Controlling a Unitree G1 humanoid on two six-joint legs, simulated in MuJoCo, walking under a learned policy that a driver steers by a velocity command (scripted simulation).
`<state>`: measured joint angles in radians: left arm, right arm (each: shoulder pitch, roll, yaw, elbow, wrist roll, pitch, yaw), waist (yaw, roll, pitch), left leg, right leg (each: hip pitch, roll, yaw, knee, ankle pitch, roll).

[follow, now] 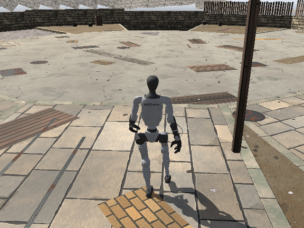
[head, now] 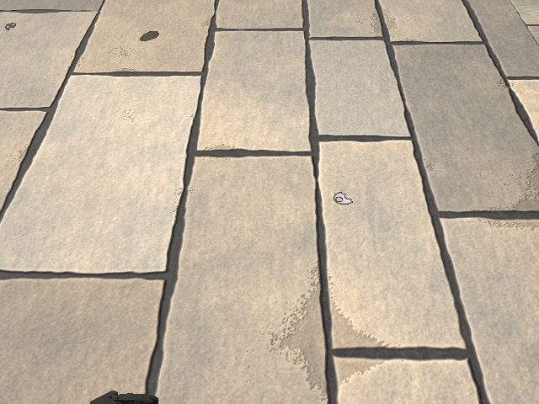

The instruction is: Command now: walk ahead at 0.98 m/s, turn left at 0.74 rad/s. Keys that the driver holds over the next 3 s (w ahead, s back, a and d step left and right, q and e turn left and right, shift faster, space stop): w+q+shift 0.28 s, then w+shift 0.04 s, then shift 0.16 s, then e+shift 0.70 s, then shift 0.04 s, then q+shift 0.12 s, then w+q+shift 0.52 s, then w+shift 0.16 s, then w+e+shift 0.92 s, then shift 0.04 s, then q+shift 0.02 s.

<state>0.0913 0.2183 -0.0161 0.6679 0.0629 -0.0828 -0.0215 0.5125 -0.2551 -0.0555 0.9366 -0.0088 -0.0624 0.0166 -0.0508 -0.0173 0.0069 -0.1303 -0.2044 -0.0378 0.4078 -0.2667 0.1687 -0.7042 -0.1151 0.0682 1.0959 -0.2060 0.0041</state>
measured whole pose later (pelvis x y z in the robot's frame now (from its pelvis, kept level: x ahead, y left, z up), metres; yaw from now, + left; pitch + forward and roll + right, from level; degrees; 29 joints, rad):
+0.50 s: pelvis +0.43 +0.00 +0.01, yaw +22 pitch +2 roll -2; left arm 0.47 0.31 0.05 0.90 0.02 -0.11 -0.01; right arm 0.01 -0.34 -0.05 0.65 -0.04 -0.05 0.06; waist 0.08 0.04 0.05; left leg -0.69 0.00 -0.02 0.86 -0.13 0.07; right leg -0.04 -0.01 -0.13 0.31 -0.29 0.02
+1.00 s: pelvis +0.59 +0.05 +0.00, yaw +4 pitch +0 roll +1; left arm 0.18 0.27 0.07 0.72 0.02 0.09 -0.04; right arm 0.21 -0.26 -0.04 0.75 -0.03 -0.02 -0.03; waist 0.00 0.00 0.06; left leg -0.29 0.10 0.29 0.51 -0.20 0.04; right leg -0.48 -0.06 -0.09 0.83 -0.31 -0.01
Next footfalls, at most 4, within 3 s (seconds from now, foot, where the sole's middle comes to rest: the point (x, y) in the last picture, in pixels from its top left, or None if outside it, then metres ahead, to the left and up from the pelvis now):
0.22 right None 0.43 -0.14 -0.77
0.60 left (204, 353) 0.66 0.18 -0.77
1.06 right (291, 347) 0.66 -0.05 -0.77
1.60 left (221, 359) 0.64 0.13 -0.77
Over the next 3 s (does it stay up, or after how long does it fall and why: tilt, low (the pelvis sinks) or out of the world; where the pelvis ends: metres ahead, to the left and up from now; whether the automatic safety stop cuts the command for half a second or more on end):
stays up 1.74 0.16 -0.01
